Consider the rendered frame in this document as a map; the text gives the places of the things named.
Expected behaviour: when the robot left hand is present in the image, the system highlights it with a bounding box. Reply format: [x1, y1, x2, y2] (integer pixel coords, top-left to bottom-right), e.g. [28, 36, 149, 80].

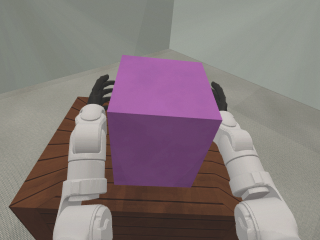
[87, 74, 115, 111]

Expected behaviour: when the right robot forearm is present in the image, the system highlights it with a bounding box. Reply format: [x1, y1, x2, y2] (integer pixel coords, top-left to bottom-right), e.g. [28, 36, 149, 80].
[213, 110, 299, 235]

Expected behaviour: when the right robot upper arm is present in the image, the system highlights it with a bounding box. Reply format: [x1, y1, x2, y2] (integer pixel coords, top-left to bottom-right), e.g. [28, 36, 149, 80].
[234, 197, 301, 240]

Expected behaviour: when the robot right hand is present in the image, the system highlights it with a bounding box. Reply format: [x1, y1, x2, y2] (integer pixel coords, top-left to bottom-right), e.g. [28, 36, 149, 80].
[211, 81, 228, 111]

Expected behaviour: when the pedestal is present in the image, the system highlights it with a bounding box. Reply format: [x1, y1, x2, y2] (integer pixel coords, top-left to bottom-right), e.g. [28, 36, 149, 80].
[9, 96, 244, 240]

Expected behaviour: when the left robot upper arm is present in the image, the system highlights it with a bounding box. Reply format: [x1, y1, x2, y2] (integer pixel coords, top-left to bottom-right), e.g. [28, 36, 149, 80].
[53, 204, 113, 240]

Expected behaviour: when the carton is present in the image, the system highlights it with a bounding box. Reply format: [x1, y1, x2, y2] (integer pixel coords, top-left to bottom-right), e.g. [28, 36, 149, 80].
[107, 55, 223, 188]

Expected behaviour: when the left robot forearm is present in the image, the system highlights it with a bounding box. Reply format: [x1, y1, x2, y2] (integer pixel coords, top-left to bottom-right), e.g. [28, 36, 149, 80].
[52, 104, 107, 240]

